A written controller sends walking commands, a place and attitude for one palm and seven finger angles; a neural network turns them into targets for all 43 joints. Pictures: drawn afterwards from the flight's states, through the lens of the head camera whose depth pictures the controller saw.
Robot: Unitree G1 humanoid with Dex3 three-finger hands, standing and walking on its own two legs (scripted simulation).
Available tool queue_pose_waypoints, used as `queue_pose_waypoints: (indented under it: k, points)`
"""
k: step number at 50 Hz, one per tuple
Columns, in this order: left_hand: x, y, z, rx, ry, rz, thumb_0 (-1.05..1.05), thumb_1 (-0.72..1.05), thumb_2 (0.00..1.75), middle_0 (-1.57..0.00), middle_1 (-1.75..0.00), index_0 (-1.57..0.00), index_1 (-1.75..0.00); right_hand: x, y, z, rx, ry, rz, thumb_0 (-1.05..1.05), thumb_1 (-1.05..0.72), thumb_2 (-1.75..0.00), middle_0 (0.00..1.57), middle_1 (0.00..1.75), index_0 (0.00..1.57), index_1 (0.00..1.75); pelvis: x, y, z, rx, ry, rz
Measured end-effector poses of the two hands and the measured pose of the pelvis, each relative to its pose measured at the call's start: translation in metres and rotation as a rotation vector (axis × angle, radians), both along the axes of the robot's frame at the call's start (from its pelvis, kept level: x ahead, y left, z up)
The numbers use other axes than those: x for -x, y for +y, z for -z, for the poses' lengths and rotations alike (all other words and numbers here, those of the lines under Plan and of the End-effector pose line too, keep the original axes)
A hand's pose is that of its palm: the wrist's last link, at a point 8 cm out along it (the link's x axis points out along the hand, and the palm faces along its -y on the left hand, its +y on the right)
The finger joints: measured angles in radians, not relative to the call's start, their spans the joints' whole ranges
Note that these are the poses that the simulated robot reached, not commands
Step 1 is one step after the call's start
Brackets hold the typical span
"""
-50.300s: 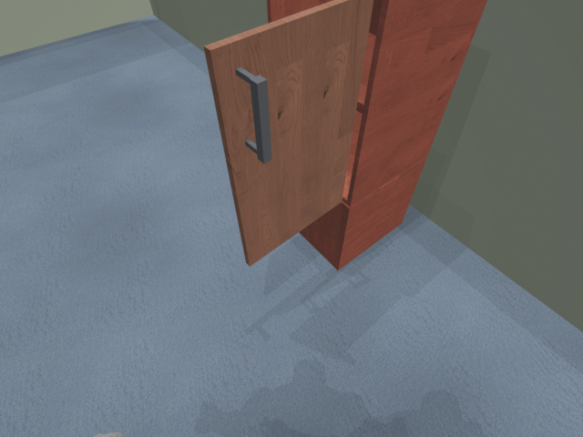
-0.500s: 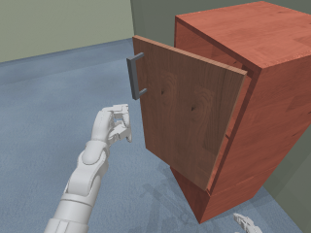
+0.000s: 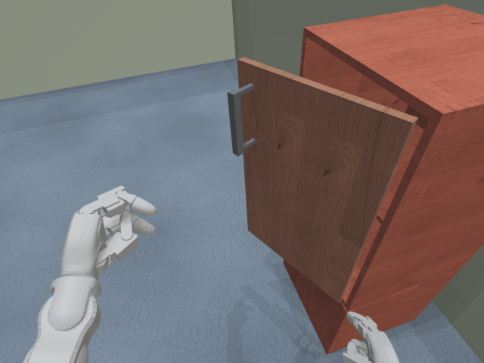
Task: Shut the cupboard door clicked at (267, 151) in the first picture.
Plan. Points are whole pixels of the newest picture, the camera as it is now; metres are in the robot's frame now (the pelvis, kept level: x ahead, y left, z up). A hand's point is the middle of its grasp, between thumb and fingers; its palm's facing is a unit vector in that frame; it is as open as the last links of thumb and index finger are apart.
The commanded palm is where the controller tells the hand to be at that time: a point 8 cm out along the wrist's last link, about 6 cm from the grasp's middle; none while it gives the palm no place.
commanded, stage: draw the hand back to the body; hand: left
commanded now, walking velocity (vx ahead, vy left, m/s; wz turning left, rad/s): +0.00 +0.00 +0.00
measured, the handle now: (243, 121) +0.58 +0.07 +0.12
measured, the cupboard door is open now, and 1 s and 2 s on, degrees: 26 26 26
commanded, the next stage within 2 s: step back with the hand held close in 0.72 s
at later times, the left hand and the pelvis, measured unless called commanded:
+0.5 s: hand (38, 259) +0.19 +0.29 +0.16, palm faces +0.48 -0.78 -0.40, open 7.0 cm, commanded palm +0.15 +0.32 +0.17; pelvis +0.01 +0.02 +0.00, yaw +0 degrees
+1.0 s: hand (50, 251) +0.20 +0.28 +0.16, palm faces +0.41 -0.79 -0.46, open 7.4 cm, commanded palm +0.15 +0.31 +0.17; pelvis +0.00 +0.02 +0.00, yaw -1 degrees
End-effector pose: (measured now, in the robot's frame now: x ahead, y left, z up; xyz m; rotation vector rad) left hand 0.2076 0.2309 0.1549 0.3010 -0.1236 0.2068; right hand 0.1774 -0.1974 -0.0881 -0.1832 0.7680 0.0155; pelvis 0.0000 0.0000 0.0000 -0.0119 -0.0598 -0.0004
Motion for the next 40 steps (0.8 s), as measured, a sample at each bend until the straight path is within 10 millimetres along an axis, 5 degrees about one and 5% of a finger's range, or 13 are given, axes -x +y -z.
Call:
queue_pose_waypoints:
  k: [10, 21, 31, 40]
  points:
    - [0.022, 0.042, -0.005, -0.071, 0.000, -0.099, 0.01, 0.89, 0.89, -0.63, -0.77, -0.64, -0.77, 0.014, -0.009, 0.004, 0.013, 0.022, 0.071, 0.01, -0.90, -0.90, 0.20, 0.30, 0.21, 0.30, -0.005, 0.009, 0.000, 0.004, 0.004, 0.017]
    - [0.060, 0.092, -0.022, -0.178, -0.019, -0.263, 0.01, 0.89, 0.89, -0.34, -0.45, -0.34, -0.45, 0.001, -0.015, -0.006, 0.052, -0.043, 0.076, 0.01, -0.90, -0.90, 0.20, 0.30, 0.20, 0.30, -0.008, 0.017, 0.001, 0.012, 0.006, 0.010]
    - [0.053, 0.084, -0.013, -0.115, -0.031, -0.242, 0.01, 0.89, 0.89, -0.22, -0.33, -0.23, -0.32, -0.007, 0.002, -0.009, 0.037, -0.074, 0.033, 0.01, -0.90, -0.90, 0.20, 0.30, 0.20, 0.30, -0.005, 0.020, 0.000, 0.008, 0.008, 0.003]
    - [0.049, 0.083, -0.025, -0.165, -0.052, -0.228, 0.01, 0.89, 0.89, -0.21, -0.31, -0.21, -0.30, -0.002, 0.004, -0.005, 0.017, -0.063, 0.039, 0.01, -0.90, -0.90, 0.20, 0.30, 0.21, 0.30, -0.008, 0.018, 0.000, 0.010, 0.005, 0.011]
